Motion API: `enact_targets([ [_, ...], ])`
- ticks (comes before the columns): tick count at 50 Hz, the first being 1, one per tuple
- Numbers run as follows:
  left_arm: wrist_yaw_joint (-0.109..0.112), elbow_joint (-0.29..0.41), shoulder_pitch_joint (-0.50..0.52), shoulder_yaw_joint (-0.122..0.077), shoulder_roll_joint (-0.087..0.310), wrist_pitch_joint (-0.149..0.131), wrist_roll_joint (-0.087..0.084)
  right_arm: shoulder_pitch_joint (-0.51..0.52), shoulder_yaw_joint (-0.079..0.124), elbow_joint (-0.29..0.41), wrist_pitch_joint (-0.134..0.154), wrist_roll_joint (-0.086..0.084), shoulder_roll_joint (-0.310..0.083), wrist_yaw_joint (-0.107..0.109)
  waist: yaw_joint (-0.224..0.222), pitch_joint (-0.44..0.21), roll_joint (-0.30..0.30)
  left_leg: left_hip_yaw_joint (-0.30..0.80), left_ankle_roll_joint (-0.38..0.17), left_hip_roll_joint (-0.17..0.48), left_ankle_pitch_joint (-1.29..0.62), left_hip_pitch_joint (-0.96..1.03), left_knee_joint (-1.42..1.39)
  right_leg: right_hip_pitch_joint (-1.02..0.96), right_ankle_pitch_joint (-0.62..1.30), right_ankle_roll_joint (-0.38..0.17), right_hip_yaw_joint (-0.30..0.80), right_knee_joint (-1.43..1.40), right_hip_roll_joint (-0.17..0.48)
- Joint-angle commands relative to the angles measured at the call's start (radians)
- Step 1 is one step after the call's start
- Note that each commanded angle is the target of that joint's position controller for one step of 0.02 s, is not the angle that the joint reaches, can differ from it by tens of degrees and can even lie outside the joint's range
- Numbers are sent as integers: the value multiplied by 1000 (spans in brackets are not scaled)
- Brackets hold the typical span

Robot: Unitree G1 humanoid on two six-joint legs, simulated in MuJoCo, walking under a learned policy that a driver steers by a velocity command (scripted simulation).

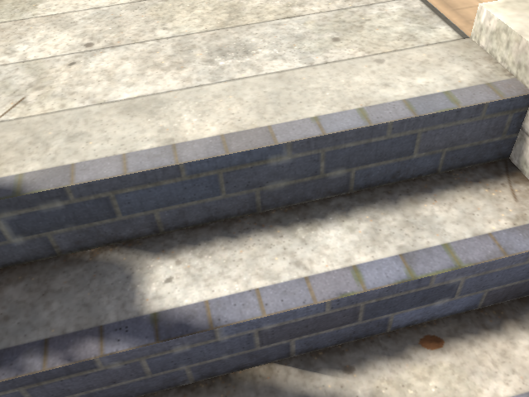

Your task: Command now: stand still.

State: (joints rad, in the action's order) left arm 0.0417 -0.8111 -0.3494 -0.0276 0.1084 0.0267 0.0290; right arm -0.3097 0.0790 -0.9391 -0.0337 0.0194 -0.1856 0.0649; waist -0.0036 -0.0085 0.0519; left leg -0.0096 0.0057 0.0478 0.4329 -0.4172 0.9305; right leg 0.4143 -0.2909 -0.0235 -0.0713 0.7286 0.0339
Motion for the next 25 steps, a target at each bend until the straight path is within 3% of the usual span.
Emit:
enact_targets([
  [1, 9, 59, 9, 2, 82, -31, 12, -71, 1, 26, 3, -9, 1, -23, 23, 25, -208, 80, 16, 13, 16, -52, 123, -54, -329, -158, 432, -530, 242],
  [2, 14, 46, -6, 3, 84, -33, 8, -85, 1, 16, 2, -2, 0, -27, 27, 35, -186, 65, 11, 1, 29, -39, 118, -68, -269, -153, 361, -509, 209],
  [3, 20, 41, -17, 4, 85, -36, 7, -35, -9, 37, -1, -5, 20, -21, 14, 42, -146, 71, 20, -3, 22, -38, 155, -80, -270, -167, 383, -520, 217],
  [4, 18, 45, -19, 6, 75, -49, 11, -20, -10, 56, 8, 0, 14, -27, 14, 49, -107, 80, 30, -2, 23, -66, 87, -126, -252, -159, 358, -522, 203],
  [5, 18, 21, -37, -1, 85, -47, 1, 10, -11, 84, 10, -5, -12, -25, 5, 91, -146, 6, 42, -29, 64, -138, -41, -216, -247, -160, 292, -504, 146],
  [6, 18, 5, -88, -2, 79, -46, -3, 10, -15, 79, 10, -9, -10, -25, -13, 76, -176, -18, 47, -35, 61, -127, -146, -275, -241, -164, 285, -500, 137],
  [7, 19, -8, -146, 0, 69, -46, 2, -36, -19, 53, 13, -12, 1, -23, -23, 23, -195, 25, 27, -18, 55, -10, -193, -256, -222, -166, 320, -521, 182],
  [9, 16, -32, -138, -22, 124, -31, -13, -115, -30, 39, 18, -14, 16, -18, 25, 39, -231, -22, -14, -39, 40, 158, -315, -140, -317, -166, 285, -523, 159],
  [10, 4, -37, -116, -28, 127, -29, -23, -180, -31, 13, 26, -14, 15, -20, 51, 59, -184, -94, -45, -94, -5, 221, -413, -75, -353, -157, 229, -492, 117],
  [11, -3, -36, -103, -39, 149, -27, -32, -217, -35, 1, 31, 1, 15, -18, 61, 90, -150, -91, -70, -99, -13, 275, -463, -5, -377, -149, 214, -445, 97],
  [12, -10, -23, -51, -43, 146, -27, -38, -290, -40, -19, 36, 13, 15, -15, 94, 89, -113, -27, -98, -62, -4, 383, -483, 119, -377, -134, 200, -354, 84],
  [13, -19, 6, 34, -41, 126, -30, -42, -369, -42, -32, 42, 18, 0, -10, 138, 67, -6, 113, -128, 36, 81, 497, -546, 270, -333, -116, 145, -173, 42],
  [14, -26, 72, 108, -25, 81, -41, -69, -341, -22, -9, 41, 5, -82, -5, 117, 96, 245, 397, -206, 170, 418, 384, -721, 331, -168, -53, -5, 18, -65],
  [15, -26, 105, 157, -33, 129, -46, -41, -274, -6, 21, 52, 1, -108, -11, 116, 179, 278, 608, -303, 311, 530, 218, -834, 357, -99, -38, 12, 286, -37],
  [16, -31, 118, 160, -37, 134, -49, -22, -182, -9, 49, 67, -2, -95, -20, 76, 207, 183, 600, -336, 303, 427, 164, -835, 414, -72, -13, 56, 474, -13],
  [17, -40, 103, 113, -40, 133, -51, -11, -132, -8, 62, 79, 3, -86, -24, 40, 180, 116, 528, -332, 274, 338, 146, -799, 412, -65, -2, 73, 597, -10],
  [18, -53, 90, 49, -46, 145, -49, -7, -141, -1, 54, 90, 10, -95, -18, 12, 153, 65, 436, -315, 214, 297, 188, -761, 426, -70, -2, 66, 601, -15],
  [19, -64, 86, 27, -50, 147, -54, 0, -173, -4, 38, 103, 18, -72, -13, 11, 121, 32, 387, -306, 182, 231, 219, -734, 416, -64, -6, 55, 600, -17],
  [20, -71, 89, 37, -46, 136, -58, 4, -194, -4, 28, 114, 25, -66, -11, 15, 101, 22, 355, -297, 161, 205, 242, -727, 419, -66, -10, 37, 592, -22],
  [21, -74, 98, 67, -44, 127, -55, -1, -209, -7, 31, 117, 27, -53, -11, 27, 101, 26, 332, -292, 146, 180, 245, -717, 421, -70, -2, 17, 566, -24],
  [22, -75, 108, 107, -38, 112, -54, -14, -210, 1, 34, 115, 21, -70, -13, 33, 100, 30, 322, -286, 142, 176, 262, -725, 432, -79, -1, 1, 504, -23],
  [23, -74, 131, 127, -27, 93, -55, -20, -155, -7, 43, 120, 16, -57, -12, -5, 78, 69, 303, -286, 144, 92, 201, -739, 320, -39, -15, 20, 456, 3],
  [25, -70, 122, 73, -18, 97, -56, -40, -76, -6, 70, 127, 1, -69, -11, -45, 70, 79, 237, -273, 116, 19, 49, -770, 46, -26, -38, -4, 182, 2],
])
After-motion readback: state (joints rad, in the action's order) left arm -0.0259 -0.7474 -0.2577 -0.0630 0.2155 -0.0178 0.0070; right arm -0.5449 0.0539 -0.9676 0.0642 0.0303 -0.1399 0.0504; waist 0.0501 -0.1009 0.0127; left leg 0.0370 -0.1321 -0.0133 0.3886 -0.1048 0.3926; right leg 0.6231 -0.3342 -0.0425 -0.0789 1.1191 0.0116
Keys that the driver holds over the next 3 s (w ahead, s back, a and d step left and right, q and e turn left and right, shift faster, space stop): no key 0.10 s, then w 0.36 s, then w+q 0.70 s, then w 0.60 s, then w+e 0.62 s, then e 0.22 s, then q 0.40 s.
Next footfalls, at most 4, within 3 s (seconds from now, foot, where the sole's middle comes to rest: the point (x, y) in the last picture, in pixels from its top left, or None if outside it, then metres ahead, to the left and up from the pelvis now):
0.26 left None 0.06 0.10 -0.74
0.60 right None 0.20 -0.14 -0.75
0.96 left None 0.41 0.03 -0.56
1.40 right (294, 248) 0.72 -0.01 -0.37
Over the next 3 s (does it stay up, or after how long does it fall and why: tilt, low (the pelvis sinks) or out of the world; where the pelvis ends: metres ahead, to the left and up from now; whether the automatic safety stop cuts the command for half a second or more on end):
stays up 1.32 0.30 0.59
